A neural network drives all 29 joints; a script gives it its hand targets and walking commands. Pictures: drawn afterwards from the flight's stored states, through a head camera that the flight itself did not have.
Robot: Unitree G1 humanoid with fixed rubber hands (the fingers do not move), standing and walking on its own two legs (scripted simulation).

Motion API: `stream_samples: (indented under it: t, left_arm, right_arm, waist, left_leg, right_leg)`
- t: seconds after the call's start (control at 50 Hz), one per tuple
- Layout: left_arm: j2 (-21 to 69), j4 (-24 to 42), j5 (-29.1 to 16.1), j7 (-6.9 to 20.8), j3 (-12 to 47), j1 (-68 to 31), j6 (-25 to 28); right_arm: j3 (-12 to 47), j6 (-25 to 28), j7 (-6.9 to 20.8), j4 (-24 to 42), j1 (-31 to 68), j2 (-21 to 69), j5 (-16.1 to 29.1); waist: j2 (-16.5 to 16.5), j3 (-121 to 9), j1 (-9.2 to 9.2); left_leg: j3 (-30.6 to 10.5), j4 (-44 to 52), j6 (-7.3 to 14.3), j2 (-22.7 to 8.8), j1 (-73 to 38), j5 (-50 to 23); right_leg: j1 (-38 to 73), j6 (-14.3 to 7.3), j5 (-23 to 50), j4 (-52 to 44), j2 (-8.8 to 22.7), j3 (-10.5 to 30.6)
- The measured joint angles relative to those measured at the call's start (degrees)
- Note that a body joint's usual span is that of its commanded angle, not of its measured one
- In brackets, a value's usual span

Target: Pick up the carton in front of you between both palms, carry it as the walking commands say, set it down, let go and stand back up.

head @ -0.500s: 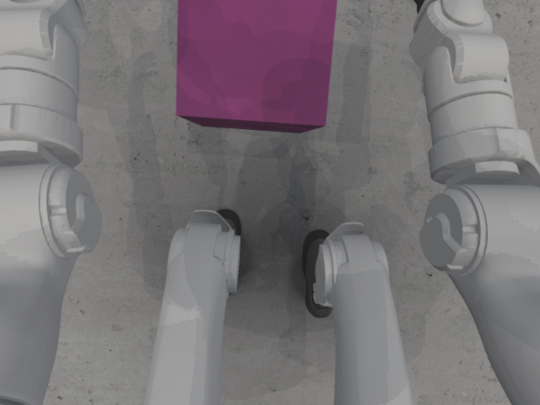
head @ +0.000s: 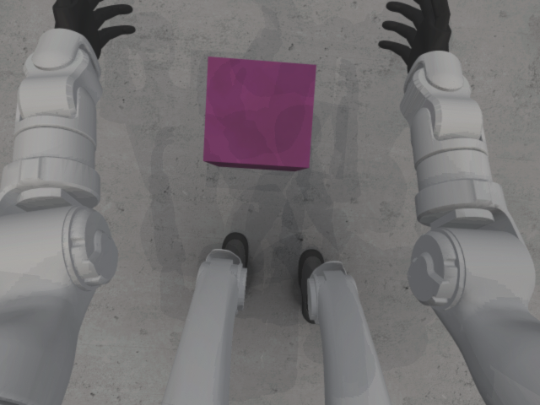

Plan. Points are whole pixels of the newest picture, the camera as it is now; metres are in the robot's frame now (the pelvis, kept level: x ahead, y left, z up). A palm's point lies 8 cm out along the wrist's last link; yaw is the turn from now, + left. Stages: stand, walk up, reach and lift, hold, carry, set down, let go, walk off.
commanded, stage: let go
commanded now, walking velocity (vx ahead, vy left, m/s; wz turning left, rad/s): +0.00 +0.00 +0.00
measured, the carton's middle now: (259, 124) +0.51 +0.07 -0.49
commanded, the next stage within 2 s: stand in 1.38 s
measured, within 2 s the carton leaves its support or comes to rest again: neither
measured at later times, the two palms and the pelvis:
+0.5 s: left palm (15, 119) +0.41 +0.27 -0.01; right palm (511, 131) +0.44 -0.17 +0.00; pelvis +0.07 +0.01 +0.11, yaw +2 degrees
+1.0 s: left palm out of the picture +0.23 +0.22 +0.08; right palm out of the picture +0.26 -0.25 +0.09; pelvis +0.09 -0.02 +0.16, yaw +2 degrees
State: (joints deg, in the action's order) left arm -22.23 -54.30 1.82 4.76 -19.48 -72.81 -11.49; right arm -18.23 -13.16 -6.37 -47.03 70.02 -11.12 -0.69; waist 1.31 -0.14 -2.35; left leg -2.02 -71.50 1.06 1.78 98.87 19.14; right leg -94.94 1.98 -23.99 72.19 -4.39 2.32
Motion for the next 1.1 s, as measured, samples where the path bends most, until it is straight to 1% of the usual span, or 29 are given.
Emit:
stream_samples:
  t: [0.06,0.12,0.16,0.24,0.32,0.4,0.46,0.56,0.62,0.66,0.7,0.76,0.84,0.92,1.02,1.1]
  left_arm:
    - [0.4,-1.01,1.89,0.47,-1.56,0.2,0.37]
    - [0.7,0.49,2.84,1.11,-0.88,2.83,0.26]
    - [1.36,1.08,4.14,1.44,-0.54,5.43,0.42]
    - [3.56,6.06,5.79,1.29,0.87,14.25,1.16]
    - [5.56,11.86,4.37,1.12,2.87,24.97,2.93]
    - [6.23,14.8,1.87,1.15,5.11,33.79,5.15]
    - [7.08,15.7,1.6,0.89,5.49,39.68,6.57]
    - [8.9,17.15,0.36,0.3,7.9,49.36,9.02]
    - [9.79,17.69,0.42,0.02,8.64,55.06,10.48]
    - [10.26,18.9,-0.69,-0.06,9.85,59.15,11.28]
    - [11.01,20.08,-1.28,-0.14,10.64,63.11,12.11]
    - [11.65,21.71,-1.47,-0.27,11.97,69.18,12.8]
    - [11.27,24.33,-1.56,0.11,13.5,76.88,12.35]
    - [10.41,26.58,-2.15,0.28,15.02,82.87,10.78]
    - [10.21,27.89,-2.36,0.52,16.4,86.25,8.13]
    - [10.19,29.32,-1.31,0.56,16.73,86.51,5.96]
  right_arm:
    - [-0.28,-0.3,0.27,0.55,-0.66,0.3,-1.52]
    - [-0.73,-0.48,0.47,1.04,-2.48,1.05,-3.82]
    - [-0.26,-0.61,0.85,2.1,-5.5,1.54,-4.7]
    - [1.93,0.43,1.63,6.26,-14.66,2.01,-5.28]
    - [3.56,2.72,2.41,9.56,-24.6,2.51,-5.54]
    - [5.82,5.27,3.09,11.92,-32.83,2.83,-4.0]
    - [7.22,7.02,3.78,11.75,-37.98,3.04,-3.29]
    - [8.56,9.75,4.95,11.43,-45.92,3.36,-2.5]
    - [9.6,11.02,5.74,11.32,-51.06,3.53,-2.62]
    - [10.52,11.86,5.82,12.37,-55.26,3.45,-2.58]
    - [11.21,12.37,6.06,14.19,-59.96,3.11,-2.62]
    - [12.85,13.06,6.54,16.13,-66.47,1.94,-1.18]
    - [14.15,12.95,7.41,18.39,-73.49,0.46,-0.06]
    - [14.87,11.91,8.45,19.8,-78.83,-0.98,0.01]
    - [15.46,9.53,9.47,20.53,-81.33,-1.21,0.03]
    - [16.53,7.75,10.21,21.9,-82.12,-1.2,0.33]
  waist:
    - [0.31,0.08,-0.07]
    - [0.06,0.7,0.4]
    - [0.32,0.92,0.52]
    - [0.15,1.41,0.04]
    - [0.17,0.73,0.07]
    - [0.26,-0.76,0.27]
    - [0.37,-2.73,0.39]
    - [-0.64,-5.26,0.81]
    - [-0.92,-5.84,0.98]
    - [-1.19,-5.3,1.42]
    - [-1.13,-4.48,1.48]
    - [-1.08,-3.35,1.51]
    - [-0.86,-1.13,1.91]
    - [-0.79,1.15,2.05]
    - [-0.27,3.68,2.63]
    - [0.18,5.66,2.47]
  left_leg:
    - [0.34,3.71,0.09,-0.15,-3.16,-1.14]
    - [0.17,7.43,0.12,-0.01,-7.02,-2.14]
    - [0.24,10.08,0.2,-0.01,-9.89,-2.71]
    - [0.23,15.09,0.38,-0.04,-16.31,-3.35]
    - [0.34,20.14,0.6,0.36,-22.58,-3.95]
    - [0.29,24.02,0.69,0.48,-28.28,-4.2]
    - [0.37,26.89,0.64,0.5,-32.43,-4.44]
    - [-0.01,31.83,0.33,0.54,-39.58,-5.53]
    - [0.33,34.24,0.14,0.38,-44.27,-5.82]
    - [0.28,36.16,-0.01,0.34,-48.04,-6.32]
    - [0.29,38.03,-0.24,0.24,-52.26,-6.74]
    - [0.15,40.85,-0.61,-0.06,-58.83,-7.34]
    - [-0.03,44.42,-1.05,-0.32,-68.57,-7.96]
    - [-0.26,46.84,-1.26,-0.46,-77.84,-7.89]
    - [-0.44,47.47,-1.28,-0.47,-85.43,-7.2]
    - [-0.29,47.02,-1.09,-0.34,-89.36,-6.34]
  right_leg:
    - [2.89,0.06,1.33,-3.58,0.02,0.55]
    - [6.82,0.02,2.39,-7.41,0.32,0.58]
    - [9.64,-0.02,3.02,-10.09,0.46,0.77]
    - [16.2,-0.12,4.03,-15.59,0.69,0.99]
    - [22.41,-0.19,4.58,-20.55,1.35,1.29]
    - [28.15,-0.34,5.04,-24.67,1.66,1.44]
    - [32.18,-0.5,5.47,-27.58,1.85,1.63]
    - [38.93,-0.84,7.04,-32.11,2.13,1.46]
    - [43.49,-1.16,7.05,-34.64,2.14,1.87]
    - [47.0,-1.37,7.48,-36.12,2.17,1.94]
    - [50.95,-1.63,7.83,-37.58,2.14,2.07]
    - [57.34,-2.11,8.41,-40.14,1.98,2.07]
    - [66.85,-2.62,8.91,-43.29,1.92,1.94]
    - [76.18,-3.06,8.85,-45.77,1.97,1.65]
    - [84.03,-3.24,8.27,-46.81,2.1,1.23]
    - [88.16,-3.16,7.62,-46.79,2.32,1.13]
